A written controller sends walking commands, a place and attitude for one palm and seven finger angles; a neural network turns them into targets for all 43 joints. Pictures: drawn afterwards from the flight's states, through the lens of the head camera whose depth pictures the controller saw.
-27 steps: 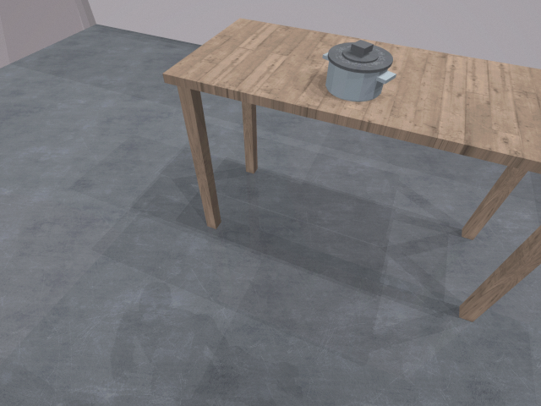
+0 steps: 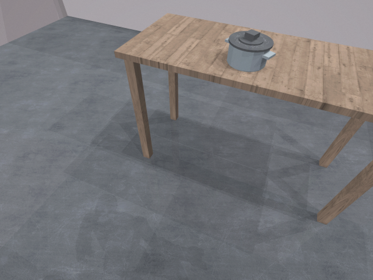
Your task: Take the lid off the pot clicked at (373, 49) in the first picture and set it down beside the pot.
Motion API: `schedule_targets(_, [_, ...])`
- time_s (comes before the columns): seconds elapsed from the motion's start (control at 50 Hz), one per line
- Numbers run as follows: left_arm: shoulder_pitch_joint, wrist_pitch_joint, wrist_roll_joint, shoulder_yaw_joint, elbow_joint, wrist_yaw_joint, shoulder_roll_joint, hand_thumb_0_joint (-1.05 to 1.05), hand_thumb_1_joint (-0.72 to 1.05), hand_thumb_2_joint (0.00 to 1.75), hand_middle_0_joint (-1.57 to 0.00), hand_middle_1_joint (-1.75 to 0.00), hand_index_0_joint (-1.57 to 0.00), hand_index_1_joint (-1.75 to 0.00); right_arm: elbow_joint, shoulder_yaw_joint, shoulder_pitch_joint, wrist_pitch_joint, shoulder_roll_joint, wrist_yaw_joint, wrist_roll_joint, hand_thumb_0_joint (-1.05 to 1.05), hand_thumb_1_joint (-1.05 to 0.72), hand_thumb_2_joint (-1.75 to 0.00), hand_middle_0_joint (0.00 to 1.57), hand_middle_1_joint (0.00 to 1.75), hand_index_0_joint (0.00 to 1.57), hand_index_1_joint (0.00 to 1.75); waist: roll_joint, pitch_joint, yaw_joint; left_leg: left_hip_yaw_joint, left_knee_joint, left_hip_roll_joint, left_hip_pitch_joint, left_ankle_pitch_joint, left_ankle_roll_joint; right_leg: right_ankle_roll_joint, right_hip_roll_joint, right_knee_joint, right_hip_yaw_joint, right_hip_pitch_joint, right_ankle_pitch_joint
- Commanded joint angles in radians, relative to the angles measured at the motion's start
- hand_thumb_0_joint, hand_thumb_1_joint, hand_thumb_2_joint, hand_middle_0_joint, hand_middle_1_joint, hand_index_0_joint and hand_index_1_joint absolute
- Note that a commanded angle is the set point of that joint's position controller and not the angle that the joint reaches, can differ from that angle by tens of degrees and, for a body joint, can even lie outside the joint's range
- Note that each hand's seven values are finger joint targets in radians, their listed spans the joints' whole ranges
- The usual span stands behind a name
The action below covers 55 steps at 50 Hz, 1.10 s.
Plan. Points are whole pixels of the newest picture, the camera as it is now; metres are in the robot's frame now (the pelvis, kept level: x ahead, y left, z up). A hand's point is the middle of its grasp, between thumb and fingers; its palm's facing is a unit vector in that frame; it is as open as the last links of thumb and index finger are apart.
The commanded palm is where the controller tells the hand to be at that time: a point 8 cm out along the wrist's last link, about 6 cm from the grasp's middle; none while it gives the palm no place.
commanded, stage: look at it before walking up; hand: left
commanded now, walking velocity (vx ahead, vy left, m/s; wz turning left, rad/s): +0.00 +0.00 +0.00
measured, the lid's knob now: (252, 34) +0.95 -0.19 +0.11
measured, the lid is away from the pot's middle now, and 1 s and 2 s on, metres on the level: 0.00 0.00 0.00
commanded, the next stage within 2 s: turn to face it in 0.10 s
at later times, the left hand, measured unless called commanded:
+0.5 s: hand out of the picture +0.06 +0.22 -0.17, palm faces -0.08 -0.96 -0.28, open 7.4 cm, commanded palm none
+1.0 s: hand out of the picture +0.09 +0.20 -0.17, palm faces -0.24 -0.94 -0.23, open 7.4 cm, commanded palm none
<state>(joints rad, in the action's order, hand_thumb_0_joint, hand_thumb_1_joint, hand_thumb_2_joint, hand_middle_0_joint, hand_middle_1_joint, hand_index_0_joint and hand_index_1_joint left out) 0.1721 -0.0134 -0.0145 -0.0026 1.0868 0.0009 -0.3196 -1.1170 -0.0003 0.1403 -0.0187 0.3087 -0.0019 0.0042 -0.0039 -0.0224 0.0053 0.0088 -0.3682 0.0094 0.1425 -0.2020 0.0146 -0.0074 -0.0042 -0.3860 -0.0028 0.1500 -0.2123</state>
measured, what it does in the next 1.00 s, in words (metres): lifts its right foot, turning right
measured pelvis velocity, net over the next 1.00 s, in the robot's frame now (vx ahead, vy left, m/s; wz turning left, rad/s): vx -0.03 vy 0.02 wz -0.29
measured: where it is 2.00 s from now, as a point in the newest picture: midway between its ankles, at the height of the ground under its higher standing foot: outside the picture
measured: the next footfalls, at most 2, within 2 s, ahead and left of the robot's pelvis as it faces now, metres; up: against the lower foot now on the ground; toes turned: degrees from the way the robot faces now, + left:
right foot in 1.06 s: -0.03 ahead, -0.12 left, +0.00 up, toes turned -19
left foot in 1.32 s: +0.11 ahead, +0.10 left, +0.00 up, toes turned -13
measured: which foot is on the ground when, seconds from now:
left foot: down 0.00-1.00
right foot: down 0.00-0.78, up 0.80-1.00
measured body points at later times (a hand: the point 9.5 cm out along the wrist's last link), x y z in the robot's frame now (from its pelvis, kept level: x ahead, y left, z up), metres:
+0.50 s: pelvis -0.01 +0.00 -0.01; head +0.00 +0.00 +0.44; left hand +0.06 +0.27 -0.15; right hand +0.04 -0.27 -0.15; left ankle +0.00 +0.13 -0.75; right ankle +0.00 -0.11 -0.75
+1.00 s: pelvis -0.03 +0.02 -0.01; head +0.00 +0.02 +0.44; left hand +0.10 +0.24 -0.15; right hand -0.07 -0.22 -0.16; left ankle +0.00 +0.13 -0.75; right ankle -0.06 -0.10 -0.72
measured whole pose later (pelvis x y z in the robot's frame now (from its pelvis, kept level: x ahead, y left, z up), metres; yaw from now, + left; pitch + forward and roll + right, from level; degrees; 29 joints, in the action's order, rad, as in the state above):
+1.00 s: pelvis -0.03 +0.02 -0.01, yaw -16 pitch +0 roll -1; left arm 0.24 0.05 -0.02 0.06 0.94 -0.01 -0.22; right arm -1.00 0.04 0.27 -0.01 0.18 -0.02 0.02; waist 0.00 -0.04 -0.01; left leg -0.15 -0.51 0.09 0.22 -0.29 0.00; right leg 0.02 0.01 -0.75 0.03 0.35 -0.39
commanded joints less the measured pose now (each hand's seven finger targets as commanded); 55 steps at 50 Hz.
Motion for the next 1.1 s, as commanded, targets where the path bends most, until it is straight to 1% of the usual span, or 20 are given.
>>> schedule_targets(0.0, [-0.023,-0.019,0.004,0.036,-0.054,0.016,-0.192,0.00,0.90,0.90,-0.20,-0.30,-0.20,-0.30,0.055,0.032,-0.036,-0.019,0.191,-0.014,0.003,0.00,-0.90,-0.90,0.20,0.30,0.20,0.30,0.011,0.043,-0.006,0.093,0.053,0.105,-0.007,0.146,-0.035,-0.023,0.123,0.069,-0.108,-0.003,0.143])
schedule_targets(0.24, [-0.020,-0.014,0.003,0.043,-0.059,0.014,-0.198,0.00,0.90,0.90,-0.20,-0.30,-0.20,-0.30,0.055,0.039,-0.019,-0.021,0.192,-0.020,0.002,0.00,-0.90,-0.90,0.20,0.30,0.20,0.30,0.001,0.046,-0.009,0.071,0.038,0.116,-0.041,0.172,-0.032,-0.030,0.114,0.055,-0.129,0.010,0.206])
schedule_targets(0.32, [0.033,0.021,0.002,0.037,-0.076,0.017,-0.108,0.00,0.90,0.90,-0.20,-0.30,-0.20,-0.30,0.071,0.032,0.041,0.000,0.096,-0.027,0.004,0.00,-0.90,-0.90,0.20,0.30,0.20,0.30,-0.002,0.024,-0.013,0.019,-0.012,0.126,-0.014,0.111,-0.016,-0.020,0.100,-0.008,-0.154,0.073,0.215])
schedule_targets(0.48, [0.085,0.037,-0.007,0.060,-0.162,0.005,-0.091,0.00,0.90,0.90,-0.20,-0.30,-0.20,-0.30,0.169,0.071,0.045,0.014,0.107,-0.030,0.007,0.00,-0.90,-0.90,0.20,0.30,0.20,0.30,0.043,0.015,0.000,0.018,-0.060,0.176,0.047,-0.037,-0.047,-0.024,0.044,-0.138,-0.178,0.191,0.136])
schedule_targets(0.54, [0.100,0.033,-0.010,0.068,-0.182,0.007,-0.098,0.00,0.90,0.90,-0.20,-0.30,-0.20,-0.30,0.191,0.075,0.055,0.016,0.077,-0.028,0.005,0.00,-0.90,-0.90,0.20,0.30,0.20,0.30,-0.021,0.032,-0.003,-0.032,-0.148,0.134,0.080,-0.085,-0.027,-0.050,0.076,-0.111,-0.257,0.196,0.143])
schedule_targets(0.58, [0.108,0.030,-0.010,0.077,-0.189,0.013,-0.121,0.00,0.90,0.90,-0.20,-0.30,-0.20,-0.30,0.196,0.073,0.071,0.018,0.039,-0.028,0.003,0.00,-0.90,-0.90,0.20,0.30,0.20,0.30,-0.114,0.048,-0.005,-0.081,-0.270,0.069,0.125,-0.149,-0.001,-0.096,0.158,-0.027,-0.393,0.175,0.136])
schedule_targets(0.64, [0.117,0.033,-0.007,0.092,-0.194,0.028,-0.130,0.00,0.90,0.90,-0.20,-0.30,-0.20,-0.30,0.199,0.069,0.076,0.018,0.009,-0.029,0.001,0.00,-0.90,-0.90,0.20,0.30,0.20,0.30,-0.199,0.030,0.010,-0.038,-0.393,0.032,0.230,-0.268,0.012,-0.181,0.232,0.044,-0.498,0.110,0.214])
schedule_targets(0.72, [0.051,0.034,0.001,0.092,-0.221,0.028,-0.076,0.00,0.90,0.90,-0.20,-0.30,-0.20,-0.30,0.163,0.067,0.193,-0.002,-0.002,-0.039,-0.006,0.00,-0.90,-0.90,0.20,0.30,0.20,0.30,-0.102,0.090,-0.047,0.000,-0.096,0.054,-0.016,-0.083,-0.009,-0.107,0.127,-0.073,-0.377,0.216,0.238])
schedule_targets(0.74, [0.042,0.037,0.001,0.086,-0.234,0.022,-0.039,0.00,0.90,0.90,-0.20,-0.30,-0.20,-0.30,0.162,0.075,0.208,-0.006,0.029,-0.041,0.001,0.00,-0.90,-0.90,0.20,0.30,0.20,0.30,0.034,0.077,-0.051,0.098,-0.021,0.145,-0.095,-0.051,-0.047,-0.056,0.027,-0.161,-0.282,0.328,0.101])
schedule_targets(0.76, [0.035,0.042,0.002,0.079,-0.247,0.014,0.002,0.00,0.90,0.90,-0.20,-0.30,-0.20,-0.30,0.174,0.088,0.197,-0.004,0.090,-0.038,0.011,0.00,-0.90,-0.90,0.20,0.30,0.20,0.30,0.234,0.020,-0.048,0.272,0.101,0.309,-0.049,-0.079,-0.126,-0.002,-0.075,-0.328,-0.128,0.405,-0.120])
schedule_targets(0.78, [0.018,0.048,-0.005,0.086,-0.245,0.015,-0.006,0.00,0.90,0.90,-0.20,-0.30,-0.20,-0.30,0.186,0.090,0.174,-0.005,0.091,-0.036,0.012,0.00,-0.90,-0.90,0.20,0.30,0.20,0.30,0.265,-0.014,-0.045,0.325,0.171,0.405,0.049,-0.088,-0.186,0.026,-0.052,-0.536,-0.064,0.401,-0.276])
schedule_targets(0.8, [0.034,0.051,-0.010,0.094,-0.234,0.010,-0.019,0.00,0.90,0.90,-0.20,-0.30,-0.20,-0.30,0.198,0.081,0.131,-0.006,0.066,-0.039,0.013,0.00,-0.90,-0.90,0.20,0.30,0.20,0.30,0.154,-0.043,-0.020,0.290,0.171,0.394,0.121,-0.100,-0.211,0.031,-0.015,-0.662,-0.092,0.379,-0.259])
schedule_targets(0.84, [0.080,0.052,-0.011,0.090,-0.214,-0.003,0.013,0.00,0.90,0.90,-0.20,-0.30,-0.20,-0.30,0.211,0.077,0.066,-0.007,0.051,-0.038,0.017,0.00,-0.90,-0.90,0.20,0.30,0.20,0.30,0.092,-0.034,0.018,0.138,0.123,0.322,0.119,-0.012,-0.189,0.031,0.015,-0.654,-0.050,0.366,-0.226])
schedule_targets(0.88, [0.083,0.054,-0.009,0.077,-0.209,-0.007,0.050,0.00,0.90,0.90,-0.20,-0.30,-0.20,-0.30,0.191,0.076,0.085,-0.005,0.047,-0.037,0.022,0.00,-0.90,-0.90,0.20,0.30,0.20,0.30,0.163,-0.034,0.006,0.031,0.083,0.278,0.091,0.087,-0.165,0.035,0.027,-0.513,0.011,0.310,-0.223])
schedule_targets(0.94, [0.070,0.041,-0.007,0.068,-0.210,-0.004,0.066,0.00,0.90,0.90,-0.20,-0.30,-0.20,-0.30,0.151,0.083,0.176,0.002,0.058,-0.035,0.022,0.00,-0.90,-0.90,0.20,0.30,0.20,0.30,0.170,0.005,-0.029,0.008,-0.011,0.285,0.014,0.273,-0.157,0.027,0.009,-0.287,0.064,0.216,-0.192])
schedule_targets(0.98, [0.147,0.028,-0.006,0.072,-0.180,-0.002,0.060,0.00,0.90,0.90,-0.20,-0.30,-0.20,-0.30,0.140,0.082,0.183,0.007,0.061,-0.030,0.017,0.00,-0.90,-0.90,0.20,0.30,0.20,0.30,0.114,0.050,0.002,-0.046,-0.108,0.248,0.049,0.180,-0.105,0.017,-0.004,-0.080,0.083,0.060,-0.038])
schedule_targets(1.0, [0.179,0.019,-0.010,0.077,-0.166,0.001,0.020,0.00,0.90,0.90,-0.20,-0.30,-0.20,-0.30,0.143,0.077,0.187,0.006,0.031,-0.024,0.012,0.00,-0.90,-0.90,0.20,0.30,0.20,0.30,0.044,0.060,0.013,-0.090,-0.194,0.203,0.149,-0.021,-0.061,-0.012,0.050,0.000,-0.003,-0.047,-0.031])
schedule_targets(1.02, [0.217,0.008,-0.017,0.093,-0.153,0.011,-0.063,0.00,0.90,0.90,-0.20,-0.30,-0.20,-0.30,0.173,0.064,0.170,0.007,-0.038,-0.016,0.007,0.00,-0.90,-0.90,0.20,0.30,0.20,0.30,-0.187,0.036,0.029,-0.178,-0.374,0.091,0.379,-0.312,-0.005,-0.104,0.251,0.098,-0.306,-0.144,-0.114])
schedule_targets(1.04, [0.268,0.011,-0.010,0.101,-0.153,0.015,-0.121,0.00,0.90,0.90,-0.20,-0.30,-0.20,-0.30,0.210,0.058,0.088,0.012,-0.040,-0.009,0.013,0.00,-0.90,-0.90,0.20,0.30,0.20,0.30,-0.209,-0.004,0.084,-0.130,-0.540,0.064,0.462,-0.441,0.004,-0.205,0.381,0.201,-0.457,-0.076,-0.296])
schedule_targets(1.08, [0.242,-0.002,-0.010,0.102,-0.138,0.025,-0.073,0.00,0.90,0.90,-0.20,-0.30,-0.20,-0.30,0.212,0.066,0.049,0.006,-0.018,-0.001,0.020,0.00,-0.90,-0.90,0.20,0.30,0.20,0.30,-0.239,-0.052,0.057,-0.030,-0.676,0.088,0.550,-0.307,-0.012,-0.232,0.324,0.209,-0.453,-0.054,-0.340])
